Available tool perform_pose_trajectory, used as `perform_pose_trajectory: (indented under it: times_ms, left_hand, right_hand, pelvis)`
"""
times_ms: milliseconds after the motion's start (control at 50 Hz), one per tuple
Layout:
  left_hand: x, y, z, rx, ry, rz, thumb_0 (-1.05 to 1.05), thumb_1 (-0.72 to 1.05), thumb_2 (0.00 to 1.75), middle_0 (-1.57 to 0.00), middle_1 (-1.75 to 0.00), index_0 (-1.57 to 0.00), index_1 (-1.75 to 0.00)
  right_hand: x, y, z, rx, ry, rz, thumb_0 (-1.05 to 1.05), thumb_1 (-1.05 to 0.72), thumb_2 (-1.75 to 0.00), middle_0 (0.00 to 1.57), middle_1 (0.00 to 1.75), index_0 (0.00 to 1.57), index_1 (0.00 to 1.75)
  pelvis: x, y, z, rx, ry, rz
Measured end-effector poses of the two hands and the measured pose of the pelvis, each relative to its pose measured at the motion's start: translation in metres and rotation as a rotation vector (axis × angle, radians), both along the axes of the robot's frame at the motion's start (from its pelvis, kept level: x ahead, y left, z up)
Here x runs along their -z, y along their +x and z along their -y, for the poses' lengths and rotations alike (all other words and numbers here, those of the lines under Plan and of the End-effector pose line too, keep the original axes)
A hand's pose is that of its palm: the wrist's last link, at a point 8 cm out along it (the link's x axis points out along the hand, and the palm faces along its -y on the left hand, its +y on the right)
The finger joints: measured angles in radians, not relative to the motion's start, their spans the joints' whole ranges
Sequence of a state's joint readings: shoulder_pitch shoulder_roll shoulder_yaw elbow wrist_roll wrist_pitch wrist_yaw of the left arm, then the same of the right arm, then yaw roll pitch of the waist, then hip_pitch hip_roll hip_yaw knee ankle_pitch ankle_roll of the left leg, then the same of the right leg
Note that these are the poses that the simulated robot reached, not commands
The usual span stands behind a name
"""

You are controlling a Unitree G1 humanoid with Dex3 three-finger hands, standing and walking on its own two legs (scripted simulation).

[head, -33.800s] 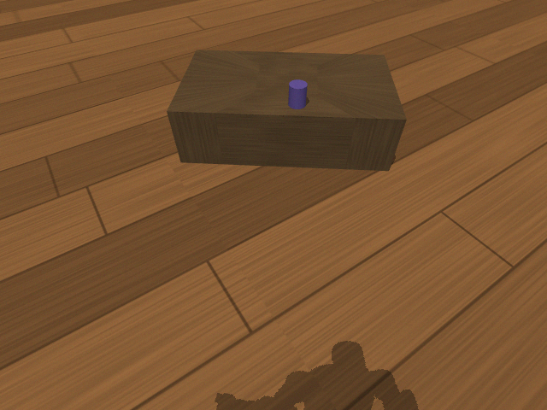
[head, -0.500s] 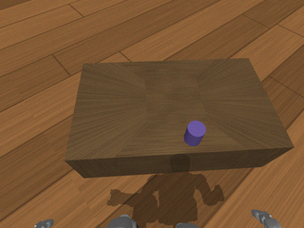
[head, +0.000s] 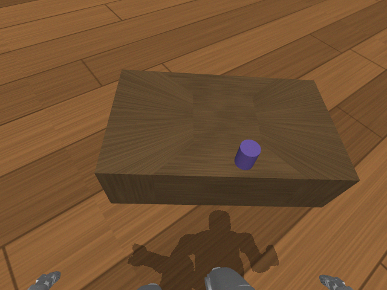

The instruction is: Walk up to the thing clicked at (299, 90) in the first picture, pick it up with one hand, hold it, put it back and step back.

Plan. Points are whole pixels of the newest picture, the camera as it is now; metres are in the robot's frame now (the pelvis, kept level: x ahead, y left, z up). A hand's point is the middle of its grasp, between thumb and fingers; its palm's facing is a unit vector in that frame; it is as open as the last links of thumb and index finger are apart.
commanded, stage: step back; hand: right
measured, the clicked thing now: (247, 155) +0.66 -0.26 -0.38
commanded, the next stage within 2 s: none
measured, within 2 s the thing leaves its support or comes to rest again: neither
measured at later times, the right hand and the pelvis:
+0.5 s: hand out of the picture -0.10 -0.31 -0.16, palm faces -0.06 +0.91 -0.41, open 7.4 cm; pelvis -0.17 -0.04 -0.01, yaw +1 degrees
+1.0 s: hand out of the picture -0.22 -0.35 -0.15, palm faces -0.01 +0.91 -0.40, open 7.4 cm; pelvis -0.35 -0.08 -0.01, yaw -2 degrees
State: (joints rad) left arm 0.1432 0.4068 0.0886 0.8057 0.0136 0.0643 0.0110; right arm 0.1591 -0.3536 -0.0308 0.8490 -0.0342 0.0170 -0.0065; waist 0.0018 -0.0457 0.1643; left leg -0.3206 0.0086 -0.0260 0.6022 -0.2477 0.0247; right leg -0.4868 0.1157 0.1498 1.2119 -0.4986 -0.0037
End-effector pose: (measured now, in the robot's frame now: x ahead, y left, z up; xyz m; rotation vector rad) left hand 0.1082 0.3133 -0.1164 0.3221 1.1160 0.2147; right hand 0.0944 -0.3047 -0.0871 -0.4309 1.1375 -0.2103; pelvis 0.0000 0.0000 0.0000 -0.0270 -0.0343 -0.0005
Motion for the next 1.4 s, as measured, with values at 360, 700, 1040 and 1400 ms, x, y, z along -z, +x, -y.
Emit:
perform_pose_trajectory:
  times_ms: [360,700,1040,1400]
  left_hand:
    - [-0.012,-0.167,0.044,0.015,0.048,-0.113,0.0,0.9,0.89,-0.21,-0.3,-0.2,-0.3]
    - [-0.004,-0.222,0.039,0.004,0.011,0.035,0.0,0.9,0.89,-0.21,-0.3,-0.2,-0.3]
    - [-0.012,-0.418,0.078,-0.015,0.065,-0.135,0.0,0.9,0.89,-0.21,-0.3,-0.21,-0.3]
    - [-0.007,-0.491,0.069,-0.094,0.026,-0.076,0.0,0.9,0.9,-0.21,-0.3,-0.2,-0.3]
  right_hand:
    - [0.023,-0.127,0.056,0.069,0.034,0.032,0.0,-0.91,-0.9,0.2,0.3,0.2,0.3]
    - [0.015,-0.253,0.034,0.004,0.02,-0.056,0.0,-0.9,-0.9,0.21,0.3,0.2,0.3]
    - [0.024,-0.341,0.087,0.018,0.044,0.027,0.0,-0.91,-0.9,0.2,0.3,0.2,0.3]
    - [0.03,-0.429,0.063,-0.014,0.112,-0.034,0.0,-0.91,-0.9,0.21,0.3,0.2,0.3]
  pelvis:
    - [0.006,-0.123,0.037,0.045,0.048,0.009]
    - [0.005,-0.237,0.037,-0.018,0.013,0.004]
    - [0.005,-0.357,0.076,0.02,0.054,-0.004]
    - [0.003,-0.414,0.079,-0.046,0.031,0.023]
